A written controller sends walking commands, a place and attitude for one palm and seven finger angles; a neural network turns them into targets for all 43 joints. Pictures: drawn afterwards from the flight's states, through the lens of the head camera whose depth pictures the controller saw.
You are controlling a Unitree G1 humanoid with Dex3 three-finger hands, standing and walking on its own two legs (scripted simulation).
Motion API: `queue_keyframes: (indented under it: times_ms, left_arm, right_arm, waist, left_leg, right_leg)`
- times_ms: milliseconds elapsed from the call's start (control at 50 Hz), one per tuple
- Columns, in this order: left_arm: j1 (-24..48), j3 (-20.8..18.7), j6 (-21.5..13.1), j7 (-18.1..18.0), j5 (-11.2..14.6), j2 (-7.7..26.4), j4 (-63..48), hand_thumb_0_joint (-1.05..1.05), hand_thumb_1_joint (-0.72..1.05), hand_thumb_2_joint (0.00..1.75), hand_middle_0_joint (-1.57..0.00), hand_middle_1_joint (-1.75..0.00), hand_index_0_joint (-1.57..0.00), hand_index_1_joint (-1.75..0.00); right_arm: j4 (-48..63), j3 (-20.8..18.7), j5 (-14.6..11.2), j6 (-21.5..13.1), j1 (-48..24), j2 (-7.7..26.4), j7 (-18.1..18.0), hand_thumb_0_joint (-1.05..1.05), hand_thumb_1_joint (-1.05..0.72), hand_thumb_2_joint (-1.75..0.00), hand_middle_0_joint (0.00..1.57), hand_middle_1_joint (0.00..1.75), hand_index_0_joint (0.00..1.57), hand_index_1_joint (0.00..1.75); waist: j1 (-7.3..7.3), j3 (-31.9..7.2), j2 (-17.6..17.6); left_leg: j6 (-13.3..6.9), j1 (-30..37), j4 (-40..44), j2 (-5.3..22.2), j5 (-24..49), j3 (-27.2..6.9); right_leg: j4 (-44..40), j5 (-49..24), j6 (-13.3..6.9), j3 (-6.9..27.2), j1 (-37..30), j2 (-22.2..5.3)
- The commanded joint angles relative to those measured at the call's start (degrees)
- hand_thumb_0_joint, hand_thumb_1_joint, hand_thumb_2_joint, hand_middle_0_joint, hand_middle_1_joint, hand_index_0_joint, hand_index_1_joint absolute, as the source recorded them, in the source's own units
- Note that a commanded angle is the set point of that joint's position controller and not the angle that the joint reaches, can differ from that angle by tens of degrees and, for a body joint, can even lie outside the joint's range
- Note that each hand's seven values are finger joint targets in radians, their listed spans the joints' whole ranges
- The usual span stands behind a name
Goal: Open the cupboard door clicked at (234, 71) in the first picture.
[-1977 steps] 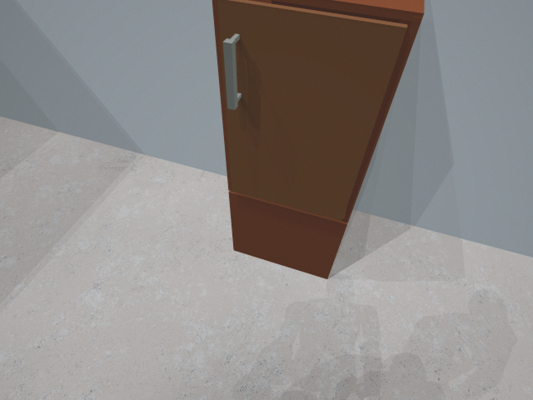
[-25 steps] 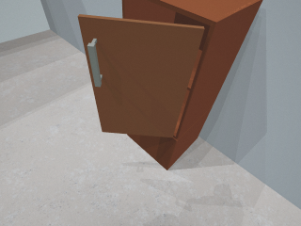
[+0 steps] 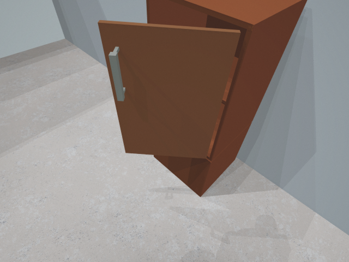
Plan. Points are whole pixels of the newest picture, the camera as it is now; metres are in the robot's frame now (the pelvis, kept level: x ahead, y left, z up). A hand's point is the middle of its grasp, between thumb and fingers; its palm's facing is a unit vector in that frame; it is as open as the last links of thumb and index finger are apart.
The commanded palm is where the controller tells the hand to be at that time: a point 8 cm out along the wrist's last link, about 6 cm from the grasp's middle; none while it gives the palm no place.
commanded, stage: look again from close up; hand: left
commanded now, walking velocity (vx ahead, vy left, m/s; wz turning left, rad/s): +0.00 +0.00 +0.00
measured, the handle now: (118, 75) +0.60 +0.23 +0.10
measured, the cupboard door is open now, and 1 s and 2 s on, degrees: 41 41 41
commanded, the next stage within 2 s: raise the hand with hooked fingers in 0.50 s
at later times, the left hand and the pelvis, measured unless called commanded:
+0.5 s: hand out of the picture +0.06 +0.17 -0.17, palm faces +0.03 -0.97 -0.23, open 7.4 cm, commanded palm none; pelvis +0.03 -0.01 +0.00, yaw +1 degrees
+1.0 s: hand (106, 240) +0.17 +0.17 -0.04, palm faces +0.03 -1.00 -0.01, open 8.5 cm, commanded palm +0.16 +0.24 -0.03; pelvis +0.01 -0.04 -0.06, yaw +1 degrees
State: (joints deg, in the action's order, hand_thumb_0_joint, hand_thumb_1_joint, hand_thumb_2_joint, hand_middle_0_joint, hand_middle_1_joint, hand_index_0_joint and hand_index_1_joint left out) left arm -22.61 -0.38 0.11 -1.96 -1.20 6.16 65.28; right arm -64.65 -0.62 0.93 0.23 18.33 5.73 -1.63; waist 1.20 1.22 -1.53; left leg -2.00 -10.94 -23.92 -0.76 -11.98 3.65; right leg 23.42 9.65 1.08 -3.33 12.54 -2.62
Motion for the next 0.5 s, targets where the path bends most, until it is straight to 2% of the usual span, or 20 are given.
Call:
queue_keyframes:
  times_ms: [0, 20, 40, 60, 120, 160, 220, 260, 340, 400, 460, 480]
  left_arm:
    - [-2.25, -0.25, -2.18, -1.66, -0.27, 8.89, -2.59, 0.00, 0.90, 0.90, -0.20, -0.30, -0.20, -0.30]
    - [-0.82, -0.77, -1.94, -1.21, -0.34, 8.75, -3.77, 0.00, 0.90, 0.90, -0.20, -0.30, -0.20, -0.30]
    - [-0.74, -0.71, -2.15, -1.00, -0.44, 8.51, -3.96, 0.00, 0.90, 0.90, -0.20, -0.30, -0.20, -0.30]
    - [-1.43, -0.34, -2.14, -0.74, -0.26, 7.32, -3.88, 0.00, 0.90, 0.90, -0.20, -0.30, -0.20, -0.30]
    - [-1.60, 0.19, -2.06, -0.38, -0.25, 5.37, -3.50, 0.00, 0.90, 0.90, -0.20, -0.30, -0.20, -0.30]
    - [-0.66, 0.29, -2.11, -0.19, -0.18, 5.44, -3.52, 0.00, 0.90, 0.90, -0.20, -0.30, -0.20, -0.30]
    - [0.22, 0.18, -2.15, -0.23, 0.08, 6.10, -3.94, 0.00, 0.90, 0.90, -0.20, -0.30, -0.20, -0.30]
    - [0.99, -0.09, -2.24, -0.21, 0.14, 7.02, -4.15, 0.00, 0.90, 0.90, -0.20, -0.30, -0.20, -0.30]
    - [2.23, -0.43, -2.32, -0.22, 0.29, 8.38, -4.71, 0.00, 0.90, 0.90, -0.20, -0.30, -0.20, -0.30]
    - [3.15, -0.61, -2.43, -0.17, 0.41, 9.17, -4.96, 0.00, 0.90, 0.90, -0.20, -0.30, -0.20, -0.30]
    - [3.96, -0.79, -2.34, -0.15, 0.40, 9.68, -5.27, 0.00, 0.90, 0.90, -0.20, -0.30, -0.20, -0.30]
    - [4.09, -0.76, -2.37, -0.14, 0.44, 9.88, -5.22, 0.00, 0.90, 0.90, -0.20, -0.30, -0.20, -0.30]
  right_arm:
    - [7.15, -0.31, -0.30, -1.19, 0.00, 5.48, 0.86, 0.00, -0.90, -0.90, 0.20, 0.30, 0.20, 0.30]
    - [6.73, -0.45, 0.10, -1.44, 2.46, 5.74, 0.87, 0.00, -0.90, -0.90, 0.20, 0.30, 0.20, 0.30]
    - [6.61, -0.21, 0.49, -1.86, 4.35, 6.30, 1.01, 0.00, -0.90, -0.90, 0.20, 0.30, 0.20, 0.30]
    - [7.03, -0.18, 0.18, -2.06, 3.41, 6.29, 0.90, 0.00, -0.90, -0.90, 0.20, 0.30, 0.20, 0.30]
    - [7.86, -0.24, -0.22, -2.38, 2.14, 7.39, 0.54, 0.00, -0.90, -0.90, 0.20, 0.30, 0.20, 0.30]
    - [7.74, -0.07, -0.18, -2.52, 2.40, 7.79, 0.46, 0.00, -0.90, -0.90, 0.20, 0.30, 0.20, 0.30]
    - [6.80, 0.07, -0.18, -2.70, 3.26, 8.34, 0.42, 0.00, -0.90, -0.90, 0.20, 0.30, 0.20, 0.30]
    - [6.40, 0.23, -0.14, -2.96, 3.22, 8.59, 0.36, 0.00, -0.90, -0.90, 0.20, 0.30, 0.20, 0.30]
    - [5.54, 0.45, -0.12, -3.19, 3.09, 8.89, 0.23, 0.00, -0.90, -0.90, 0.20, 0.30, 0.20, 0.30]
    - [5.17, 0.45, -0.08, -3.21, 2.03, 9.45, 0.18, 0.00, -0.90, -0.90, 0.20, 0.30, 0.20, 0.30]
    - [4.69, 0.49, -0.06, -3.10, 1.24, 9.35, 0.13, 0.00, -0.90, -0.90, 0.20, 0.30, 0.20, 0.30]
    - [4.56, 0.54, -0.05, -3.05, 0.95, 9.45, 0.14, 0.00, -0.90, -0.90, 0.20, 0.30, 0.20, 0.30]
  waist:
    - [-2.11, 0.85, 4.10]
    - [-2.73, 2.11, 5.85]
    - [-2.64, -0.08, 9.00]
    - [-1.90, -0.34, 9.43]
    - [-0.95, 2.42, 5.61]
    - [-0.88, 4.86, 1.53]
    - [-1.03, 5.69, -0.15]
    - [-0.91, 5.60, 0.82]
    - [-0.93, 3.01, 0.19]
    - [-0.86, 1.65, -0.01]
    - [-0.73, 1.10, 1.19]
    - [-0.80, 0.75, 0.53]
  left_leg:
    - [2.36, -5.03, -3.08, 2.91, -8.64, -3.73]
    - [1.34, -5.25, -1.12, 3.53, -9.26, -4.84]
    - [0.82, -6.20, 0.14, 4.84, -8.48, -6.30]
    - [0.25, -7.96, 2.84, 5.77, -9.89, -8.57]
    - [-0.91, -10.84, 6.44, 6.98, -10.72, -10.93]
    - [-1.03, -11.17, 6.80, 6.65, -8.78, -10.56]
    - [-0.87, -9.11, 6.82, 6.22, -5.36, -9.52]
    - [-0.79, -7.93, 6.28, 5.93, -0.81, -8.57]
    - [-0.60, -4.41, 4.79, 5.89, 5.41, -7.09]
    - [-0.37, -2.74, 3.90, 5.77, 7.73, -6.47]
    - [-0.09, -2.62, 3.58, 5.72, 8.31, -6.02]
    - [0.03, -2.05, 3.34, 5.71, 8.50, -5.94]
  right_leg:
    - [-3.99, 15.61, -3.49, 7.67, 4.19, -6.56]
    - [-1.92, 18.98, -3.81, 6.28, 7.29, -5.63]
    - [1.30, 14.52, -3.67, 3.90, 5.04, -4.10]
    - [2.22, 12.23, -3.37, 3.25, 3.24, -2.99]
    - [3.40, 6.52, -3.00, 2.12, 0.49, -2.13]
    - [2.70, 5.36, -2.88, 2.65, 0.77, -2.48]
    - [1.58, 4.09, -2.82, 3.26, 1.13, -3.03]
    - [1.40, 2.14, -2.83, 3.37, 0.45, -3.36]
    - [1.06, -1.47, -2.85, 3.49, -1.45, -3.90]
    - [0.90, -4.34, -3.04, 4.04, -2.29, -4.46]
    - [0.73, -6.08, -3.16, 4.07, -3.37, -4.69]
    - [0.68, -6.82, -3.16, 4.15, -3.41, -4.77]
